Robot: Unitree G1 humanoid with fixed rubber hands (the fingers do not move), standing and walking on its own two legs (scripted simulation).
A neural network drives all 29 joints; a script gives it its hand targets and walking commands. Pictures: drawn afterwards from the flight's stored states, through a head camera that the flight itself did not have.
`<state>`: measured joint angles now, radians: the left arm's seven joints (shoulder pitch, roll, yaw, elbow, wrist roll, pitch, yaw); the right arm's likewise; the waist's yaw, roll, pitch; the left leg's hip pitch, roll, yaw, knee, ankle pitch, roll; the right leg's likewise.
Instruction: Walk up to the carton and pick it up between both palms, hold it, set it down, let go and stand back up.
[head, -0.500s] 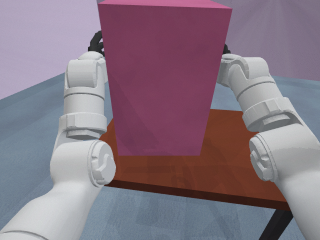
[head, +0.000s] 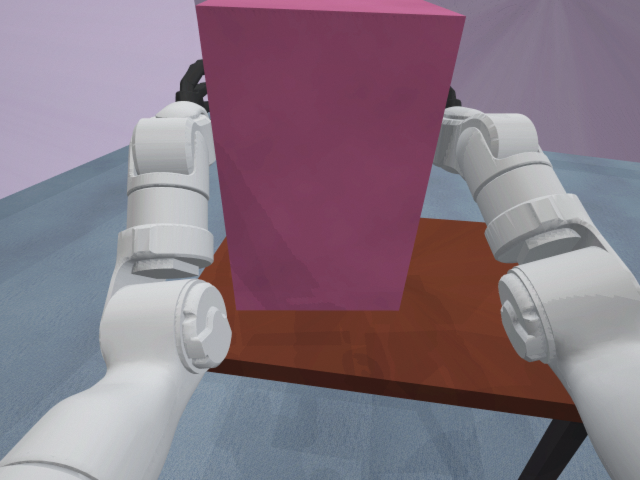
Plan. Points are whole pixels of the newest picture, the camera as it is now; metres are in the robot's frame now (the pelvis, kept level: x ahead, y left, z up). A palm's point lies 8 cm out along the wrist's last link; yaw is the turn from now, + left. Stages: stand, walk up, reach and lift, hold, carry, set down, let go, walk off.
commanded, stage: hold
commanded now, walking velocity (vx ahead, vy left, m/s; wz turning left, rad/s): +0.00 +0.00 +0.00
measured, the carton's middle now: (319, 146) +0.38 +0.00 +0.32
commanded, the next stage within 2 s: none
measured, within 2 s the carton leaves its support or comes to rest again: neither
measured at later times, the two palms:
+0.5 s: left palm (192, 123) +0.38 +0.14 +0.35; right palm (443, 132) +0.36 -0.14 +0.33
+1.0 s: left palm (192, 124) +0.38 +0.14 +0.35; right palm (442, 132) +0.37 -0.14 +0.33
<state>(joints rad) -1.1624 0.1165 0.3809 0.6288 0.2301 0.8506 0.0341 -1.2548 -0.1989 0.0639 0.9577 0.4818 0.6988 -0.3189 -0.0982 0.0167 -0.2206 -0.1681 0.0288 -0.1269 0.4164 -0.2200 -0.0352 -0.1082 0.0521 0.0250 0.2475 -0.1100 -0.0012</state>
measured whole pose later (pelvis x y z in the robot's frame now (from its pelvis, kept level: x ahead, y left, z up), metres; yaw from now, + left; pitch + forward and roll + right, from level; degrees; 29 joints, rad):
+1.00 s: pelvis +0.00 +0.00 +0.00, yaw +0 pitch -2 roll -2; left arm -1.16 0.11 0.38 0.63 0.23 0.85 0.04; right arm -1.25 -0.20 0.07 0.96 0.48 0.70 -0.32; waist -0.10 0.02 -0.22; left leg -0.17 0.03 -0.13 0.42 -0.22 -0.04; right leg -0.11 0.05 0.03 0.25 -0.11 0.00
